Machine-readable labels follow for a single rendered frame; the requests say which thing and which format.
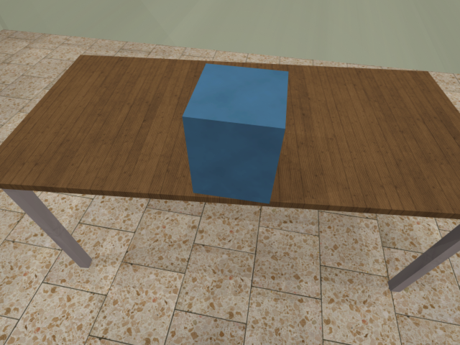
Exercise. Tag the table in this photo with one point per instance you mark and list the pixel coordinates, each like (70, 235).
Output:
(357, 140)

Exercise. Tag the carton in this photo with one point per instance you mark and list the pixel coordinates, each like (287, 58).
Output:
(234, 126)

